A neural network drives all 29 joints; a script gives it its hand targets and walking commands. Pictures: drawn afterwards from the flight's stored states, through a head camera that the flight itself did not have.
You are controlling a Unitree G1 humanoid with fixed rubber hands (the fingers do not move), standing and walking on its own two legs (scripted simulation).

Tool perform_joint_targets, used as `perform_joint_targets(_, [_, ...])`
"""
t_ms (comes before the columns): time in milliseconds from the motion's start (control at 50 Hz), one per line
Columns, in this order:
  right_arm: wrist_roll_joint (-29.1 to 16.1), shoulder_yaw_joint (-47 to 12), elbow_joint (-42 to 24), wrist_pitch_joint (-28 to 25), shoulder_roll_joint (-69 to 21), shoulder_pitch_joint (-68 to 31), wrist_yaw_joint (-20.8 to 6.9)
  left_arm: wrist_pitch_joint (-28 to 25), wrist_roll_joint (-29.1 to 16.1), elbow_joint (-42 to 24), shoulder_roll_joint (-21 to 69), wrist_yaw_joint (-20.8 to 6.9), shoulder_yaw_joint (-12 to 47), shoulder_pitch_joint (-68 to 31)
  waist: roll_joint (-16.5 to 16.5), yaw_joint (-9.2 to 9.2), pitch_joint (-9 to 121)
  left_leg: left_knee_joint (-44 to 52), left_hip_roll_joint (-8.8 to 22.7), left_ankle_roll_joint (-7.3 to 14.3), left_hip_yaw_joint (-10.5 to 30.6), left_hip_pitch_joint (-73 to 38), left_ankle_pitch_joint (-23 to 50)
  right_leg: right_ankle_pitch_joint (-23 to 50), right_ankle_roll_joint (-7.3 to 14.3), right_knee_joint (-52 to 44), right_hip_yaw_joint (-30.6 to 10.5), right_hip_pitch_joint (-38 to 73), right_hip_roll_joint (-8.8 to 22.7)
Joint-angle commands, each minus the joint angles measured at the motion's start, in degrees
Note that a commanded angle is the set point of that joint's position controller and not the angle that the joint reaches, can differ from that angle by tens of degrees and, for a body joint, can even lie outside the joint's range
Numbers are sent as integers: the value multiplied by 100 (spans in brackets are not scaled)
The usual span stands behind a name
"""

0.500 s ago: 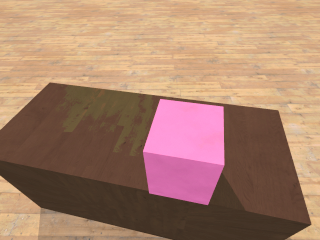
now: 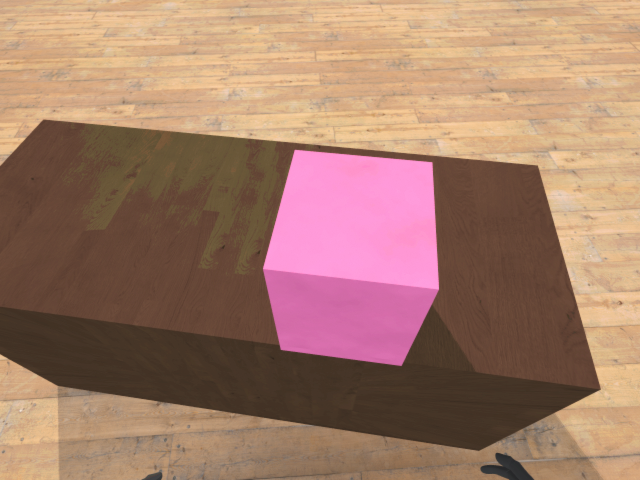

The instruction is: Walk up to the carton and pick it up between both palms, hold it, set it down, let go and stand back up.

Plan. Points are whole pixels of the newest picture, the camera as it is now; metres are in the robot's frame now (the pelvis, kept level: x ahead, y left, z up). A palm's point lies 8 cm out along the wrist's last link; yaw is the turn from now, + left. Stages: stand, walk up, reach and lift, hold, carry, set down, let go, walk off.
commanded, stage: reach and lift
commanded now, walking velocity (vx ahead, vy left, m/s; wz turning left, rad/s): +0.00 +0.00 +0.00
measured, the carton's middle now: (350, 263) +0.44 -0.01 -0.04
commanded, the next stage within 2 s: none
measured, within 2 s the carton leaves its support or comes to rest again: neither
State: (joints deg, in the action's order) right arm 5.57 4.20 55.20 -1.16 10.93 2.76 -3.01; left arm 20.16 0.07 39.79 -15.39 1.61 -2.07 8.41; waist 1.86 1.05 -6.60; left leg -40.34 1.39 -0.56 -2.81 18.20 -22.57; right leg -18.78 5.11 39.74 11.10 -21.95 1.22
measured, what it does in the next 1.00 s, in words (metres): stands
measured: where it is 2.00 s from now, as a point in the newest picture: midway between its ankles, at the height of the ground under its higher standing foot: outside the picture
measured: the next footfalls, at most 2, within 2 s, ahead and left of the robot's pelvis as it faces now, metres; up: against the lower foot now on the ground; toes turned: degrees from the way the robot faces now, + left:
none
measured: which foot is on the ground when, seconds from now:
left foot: down 0.00-1.00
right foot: down 0.00-1.00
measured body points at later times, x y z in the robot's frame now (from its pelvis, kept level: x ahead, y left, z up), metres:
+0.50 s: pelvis -0.02 -0.01 +0.01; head +0.01 +0.03 +0.45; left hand +0.13 +0.24 -0.11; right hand +0.15 -0.22 -0.08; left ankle -0.02 +0.12 -0.72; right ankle +0.03 -0.06 -0.72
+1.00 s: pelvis -0.02 +0.00 +0.01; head -0.02 +0.03 +0.46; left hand +0.17 +0.22 -0.07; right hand +0.15 -0.21 -0.06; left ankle -0.02 +0.12 -0.72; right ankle +0.03 -0.06 -0.72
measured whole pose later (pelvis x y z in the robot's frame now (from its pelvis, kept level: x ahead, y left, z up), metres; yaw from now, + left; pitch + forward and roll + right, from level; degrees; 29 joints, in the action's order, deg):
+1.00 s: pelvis -0.02 +0.00 +0.01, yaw -2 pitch -5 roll +0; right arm -1.0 3.4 38.8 -12.3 5.4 11.0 -1.0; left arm 3.5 -4.0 29.0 -12.5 2.7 1.5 10.7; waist 3.7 1.7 -4.2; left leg -32.7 1.9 0.0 -4.4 9.5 -18.5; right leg -13.6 4.9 31.1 9.6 -13.4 -0.4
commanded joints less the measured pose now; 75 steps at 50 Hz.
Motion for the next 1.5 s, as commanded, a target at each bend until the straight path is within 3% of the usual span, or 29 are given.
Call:
perform_joint_targets(0, [-556,32,-450,-715,1190,416,-22,573,369,-2146,-474,-90,-500,29,-220,-207,2462,407,182,-243,129,462,3166,3940,-366,-70,-997,2322,142])
perform_joint_targets(40, [-787,-119,-304,-948,1405,780,76,608,435,-2133,-171,-237,-596,784,-441,-200,2749,521,57,-376,163,-398,4070,4555,-325,-334,-861,2465,-77])
perform_joint_targets(80, [-956,-155,-241,-1093,1518,618,111,578,510,-2050,-106,-257,-627,1048,-540,-81,2337,805,-28,-383,185,-359,3897,4312,-290,-663,-846,2603,-171])
perform_joint_targets(160, [-953,-264,-754,-976,1216,53,15,464,493,-1823,-82,-107,-540,773,-486,303,1338,1222,-53,-226,113,66,2296,1977,-154,-1285,-893,2149,-170])
perform_joint_targets(200, [-817,-239,-1212,-843,961,-302,-41,391,526,-1780,-246,3,-588,176,-357,344,972,1319,5,-54,30,579,1401,970,-123,-1373,-1078,1968,-54])
perform_joint_targets(240, [-653,-240,-1778,-802,577,-449,-58,203,385,-1755,-348,42,-479,-384,-66,370,508,1156,-5,93,-58,1140,600,-118,-168,-1520,-1478,1686,265])
perform_joint_targets(260, [-581,-270,-1992,-761,443,-443,-48,117,347,-1850,-454,38,-510,-649,234,348,620,1054,-27,114,-69,1161,513,-579,-213,-1704,-1728,1597,464])
perform_joint_targets(300, [-586,-228,-2212,-722,293,-302,-24,-39,270,-2135,-497,94,-411,-965,214,299,741,1029,33,146,-62,1135,446,-814,-235,-1755,-1991,1499,666])
perform_joint_targets(420, [-572,38,-2124,-777,343,350,179,-283,86,-2849,-547,124,-292,-720,-286,5,1398,1018,132,64,-115,900,529,96,-274,-1458,-1947,2016,659])
perform_joint_targets(500, [-468,298,-1898,-917,410,630,278,-362,27,-2828,-372,63,-103,-132,-695,-130,1292,1467,191,12,-51,782,693,846,-242,-1266,-1379,2474,218])
perform_joint_targets(520, [-468,298,-1906,-933,390,638,319,-386,39,-2700,-353,29,-98,18,-560,-157,1176,1420,161,-12,-50,680,820,771,-254,-1399,-1467,2468,263])
perform_joint_targets(560, [-465,305,-1895,-969,361,583,333,-485,11,-2587,-355,6,-88,165,-570,-82,1002,1640,146,23,-24,642,789,671,-249,-1451,-1295,2525,140])
perform_joint_targets(580, [-436,343,-1925,-1000,383,567,340,-554,-88,-2542,-340,-2,3,198,-412,-139,869,1729,119,50,-9,623,886,650,-257,-1494,-1186,2538,74])
perform_joint_targets(680, [-472,230,-2242,-1120,283,211,172,-1013,-186,-2269,-215,62,157,27,-438,26,521,2005,181,180,101,1024,434,301,-223,-1518,-1159,2652,-28])
perform_joint_targets(740, [-461,156,-2413,-1174,160,59,101,-1296,-208,-1967,-254,91,81,-111,-123,182,427,2106,184,296,48,1290,227,-5,-238,-1586,-1255,2734,46])
perform_joint_targets(900, [-721,-32,-2505,-1376,-99,168,212,-1944,-434,-2097,-325,148,170,-701,-88,79,599,1630,50,215,57,631,335,-749,-143,-1818,-1761,1986,459])
perform_joint_targets(940, [-722,6,-2379,-1427,-124,159,278,-2039,-483,-2048,-427,123,216,-749,-114,-32,742,1496,29,178,70,527,382,-784,-137,-1839,-1836,1929,519])
perform_joint_targets(960, [-739,5,-2435,-1465,-137,71,318,-2075,-490,-2057,-412,127,177,-805,-136,32,721,1466,-21,155,88,626,372,-801,-115,-1836,-1885,1881,554])
perform_joint_targets(1020, [-761,123,-2290,-1575,1,-15,336,-2146,-497,-2171,-296,170,318,-813,-743,-53,912,1824,154,145,164,984,92,-70,-87,-1378,-1453,2461,184])
perform_joint_targets(1060, [-816,120,-2203,-1690,-25,38,333,-2301,-512,-2064,-250,141,331,-597,-645,-43,1005,1841,155,123,152,985,638,654,-118,-1312,-1354,2677,81])
perform_joint_targets(1140, [-855,122,-2110,-1971,-18,-48,435,-2663,-522,-1713,-309,44,283,-532,-395,-50,1038,1671,31,52,101,468,1194,1038,-181,-1424,-1350,2565,76])
perform_joint_targets(1180, [-922,69,-2073,-2156,-29,19,427,-2911,-548,-1592,-281,-20,265,-360,-215,32,994,1579,6,54,145,229,1733,1519,-196,-1444,-1321,2412,52])
perform_joint_targets(1220, [-975,32,-1893,-2339,-70,54,447,-3195,-584,-1455,-287,-93,354,-320,-244,-38,1124,1520,-29,-7,212,129,2036,1921,-243,-1395,-1307,2473,23])
perform_joint_targets(1240, [-1034,-18,-1933,-2452,-38,32,440,-3379,-585,-1574,-346,-93,298,-343,-236,44,1163,1519,-50,33,208,207,2068,2008,-257,-1381,-1354,2557,27])
perform_joint_targets(1320, [-1179,19,-1509,-2831,-7,-25,355,-3951,-586,-1288,-367,-74,297,-419,-304,-39,1035,1465,-24,-45,301,224,2113,1970,-216,-1300,-1316,2427,-22])
perform_joint_targets(1340, [-1284,-36,-1315,-2874,-13,-131,320,-4044,-602,-1196,-363,-58,331,-546,-404,31,917,1441,-27,-53,318,251,2106,1872,-187,-1278,-1315,2271,-41])
perform_joint_targets(1360, [-1303,65,-1391,-2996,85,-194,315,-4166,-643,-1277,-367,-48,423,-558,-454,-80,1014,1368,7,-98,331,192,2205,1949,-166,-1246,-1282,2287,-72])
perform_joint_targets(1380, [-1349,2,-1413,-3094,41,-231,289,-4292,-694,-1237,-345,-57,443,-628,-430,-28,1020,1337,-3,-116,332,205,2227,1921,-173,-1215,-1293,2256,-72])
perform_joint_targets(1480, [-1582,-32,-1238,-3472,178,-406,241,-4768,-859,-1177,-362,-46,567,-806,-471,-170,1505,1105,-24,-143,373,344,2311,2242,-220,-988,-1337,2155,-39])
